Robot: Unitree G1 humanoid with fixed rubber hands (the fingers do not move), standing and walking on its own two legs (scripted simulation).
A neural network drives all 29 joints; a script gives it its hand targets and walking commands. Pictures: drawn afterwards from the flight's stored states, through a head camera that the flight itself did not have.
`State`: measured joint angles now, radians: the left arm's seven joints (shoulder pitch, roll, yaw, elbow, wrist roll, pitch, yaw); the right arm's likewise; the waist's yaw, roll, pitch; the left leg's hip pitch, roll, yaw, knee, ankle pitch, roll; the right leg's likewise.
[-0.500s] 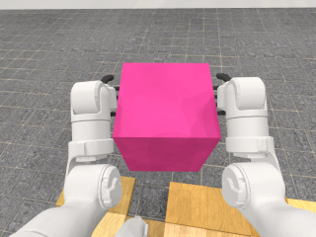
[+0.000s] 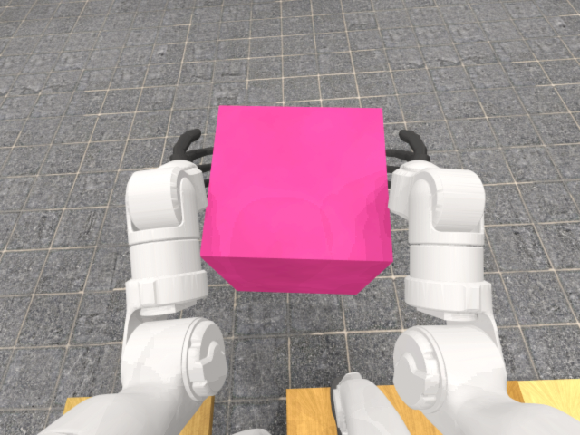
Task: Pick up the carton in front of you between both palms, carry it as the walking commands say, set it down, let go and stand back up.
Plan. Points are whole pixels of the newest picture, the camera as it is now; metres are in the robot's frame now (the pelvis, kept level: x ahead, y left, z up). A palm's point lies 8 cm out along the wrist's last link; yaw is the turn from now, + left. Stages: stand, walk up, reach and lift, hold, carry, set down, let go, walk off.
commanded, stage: carry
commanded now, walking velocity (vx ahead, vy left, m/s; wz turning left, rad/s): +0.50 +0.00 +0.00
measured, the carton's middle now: (298, 214) +0.41 -0.03 +0.01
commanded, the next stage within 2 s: none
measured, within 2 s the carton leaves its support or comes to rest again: neither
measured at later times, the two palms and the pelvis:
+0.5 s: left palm (139, 23) +0.70 +0.19 +0.16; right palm (315, 5) +0.71 -0.09 +0.15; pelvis +0.33 +0.01 -0.04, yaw +1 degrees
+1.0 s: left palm out of the picture +0.99 +0.23 +0.06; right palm out of the picture +1.00 -0.05 +0.07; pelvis +0.63 +0.05 -0.05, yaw +5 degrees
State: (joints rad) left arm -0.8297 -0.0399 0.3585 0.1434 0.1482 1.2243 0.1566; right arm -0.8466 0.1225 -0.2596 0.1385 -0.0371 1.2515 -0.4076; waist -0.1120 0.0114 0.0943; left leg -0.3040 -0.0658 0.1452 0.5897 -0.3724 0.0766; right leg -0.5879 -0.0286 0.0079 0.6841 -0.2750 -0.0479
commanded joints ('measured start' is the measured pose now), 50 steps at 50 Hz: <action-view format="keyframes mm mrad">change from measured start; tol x32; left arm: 1 -598 -1097 -608 68 -427 12 -289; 50 -645 -1203 -623 97 -479 -33 -272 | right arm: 1 -687 1152 586 52 424 7 539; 28 -1014 969 487 -95 444 48 522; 50 -618 1091 415 140 354 -38 561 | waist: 1 197 -304 -740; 22 47 303 -729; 50 197 -76 -785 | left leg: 1 -446 -10 -145 448 -183 -48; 15 -265 29 -62 -79 410 -46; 22 741 444 -566 8 1055 185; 24 584 383 -596 -151 454 136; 27 415 332 -533 -237 406 85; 44 504 182 -144 47 1519 -55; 46 245 168 -66 370 1263 -103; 48 -424 -35 -153 805 -158 -124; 50 -495 45 -274 894 -166 -47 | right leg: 1 1014 -278 447 -163 777 -280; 18 580 -57 -4 60 467 -19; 22 -105 73 -19 591 -395 31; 36 -264 33 -110 344 61 49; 45 314 185 -273 -238 364 -11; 48 1161 -291 355 -122 1216 -263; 50 1095 -320 458 -137 709 -287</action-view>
